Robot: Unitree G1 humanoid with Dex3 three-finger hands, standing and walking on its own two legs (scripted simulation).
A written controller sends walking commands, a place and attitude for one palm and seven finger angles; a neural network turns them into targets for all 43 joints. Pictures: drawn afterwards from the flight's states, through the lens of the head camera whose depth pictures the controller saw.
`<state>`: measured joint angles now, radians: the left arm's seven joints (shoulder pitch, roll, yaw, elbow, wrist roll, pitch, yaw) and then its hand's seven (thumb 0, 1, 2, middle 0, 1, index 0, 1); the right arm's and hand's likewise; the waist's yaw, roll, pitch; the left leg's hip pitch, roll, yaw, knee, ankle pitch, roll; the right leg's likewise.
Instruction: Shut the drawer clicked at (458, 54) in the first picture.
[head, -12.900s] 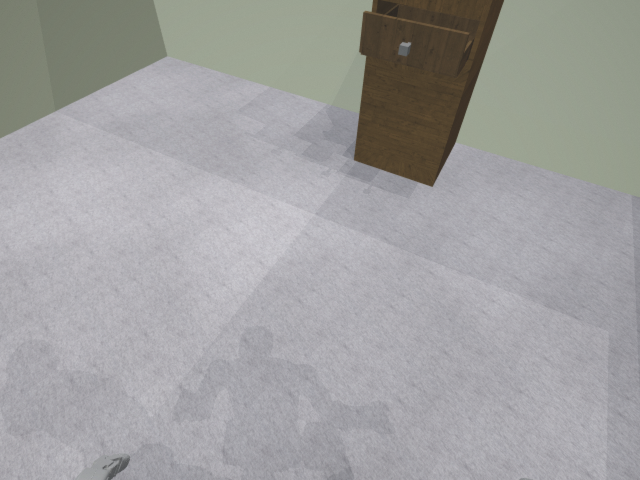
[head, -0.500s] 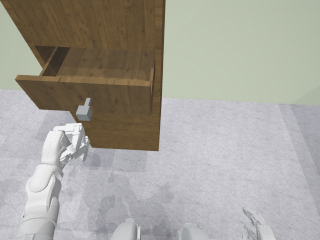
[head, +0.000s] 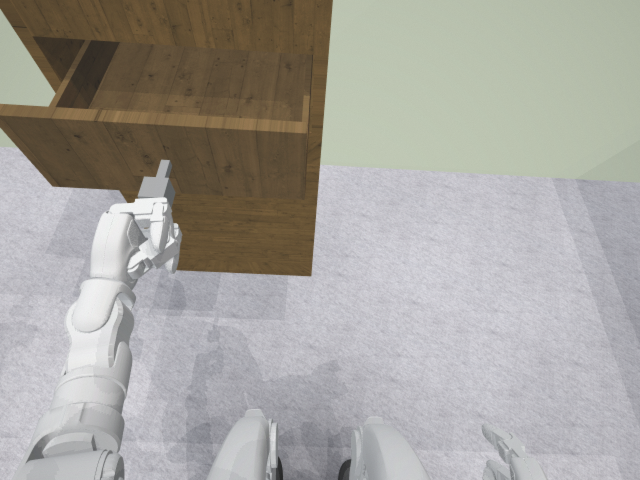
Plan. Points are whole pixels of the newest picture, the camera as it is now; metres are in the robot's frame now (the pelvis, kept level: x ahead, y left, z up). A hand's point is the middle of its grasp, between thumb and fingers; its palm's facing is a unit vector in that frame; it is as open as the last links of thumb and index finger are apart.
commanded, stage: bring the fist close to the handle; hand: left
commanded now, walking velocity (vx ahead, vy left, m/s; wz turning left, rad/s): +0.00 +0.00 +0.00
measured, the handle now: (160, 183) +0.48 +0.23 +0.03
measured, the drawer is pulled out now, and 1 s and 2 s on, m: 0.15 0.14 0.02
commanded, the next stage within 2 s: push the drawer shut in 0.44 s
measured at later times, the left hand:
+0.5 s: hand (181, 242) +0.39 +0.18 +0.03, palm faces -0.04 -1.00 -0.03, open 3.2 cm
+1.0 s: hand (184, 219) +0.43 +0.19 +0.03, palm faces -0.03 -1.00 -0.03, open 3.3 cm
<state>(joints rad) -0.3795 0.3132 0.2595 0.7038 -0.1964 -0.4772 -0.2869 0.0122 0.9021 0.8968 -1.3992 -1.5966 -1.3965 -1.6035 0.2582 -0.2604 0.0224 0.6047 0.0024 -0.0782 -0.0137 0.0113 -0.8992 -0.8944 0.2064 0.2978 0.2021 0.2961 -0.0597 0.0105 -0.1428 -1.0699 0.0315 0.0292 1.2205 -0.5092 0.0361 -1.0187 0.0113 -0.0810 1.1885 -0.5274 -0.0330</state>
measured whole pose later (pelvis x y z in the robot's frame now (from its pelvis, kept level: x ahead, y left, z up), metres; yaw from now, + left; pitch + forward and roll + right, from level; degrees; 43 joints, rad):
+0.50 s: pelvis +0.00 +0.00 +0.00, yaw +0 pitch +22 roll -2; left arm -0.38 0.30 0.25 0.69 -0.19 -0.46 -0.26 0.01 0.90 0.90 -1.40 -1.60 -1.40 -1.60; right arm 0.28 -0.25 0.02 0.59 0.01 -0.01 0.00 0.01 -0.90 -0.89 0.21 0.30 0.20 0.30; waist -0.06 0.02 -0.15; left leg -1.09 0.04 0.03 1.23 -0.51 0.04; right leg -1.04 0.02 -0.08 1.19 -0.53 -0.03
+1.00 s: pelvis -0.01 -0.01 -0.01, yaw +0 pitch +23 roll -3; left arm -0.59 0.38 0.32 0.91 -0.17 -0.47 -0.31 0.01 0.89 0.90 -1.40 -1.60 -1.41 -1.60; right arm 0.27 -0.26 0.03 0.63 0.01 -0.02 -0.03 0.01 -0.90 -0.89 0.21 0.30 0.20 0.30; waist -0.09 0.02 -0.14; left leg -1.16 0.05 0.01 1.28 -0.52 0.02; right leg -1.11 0.03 -0.10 1.24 -0.53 -0.05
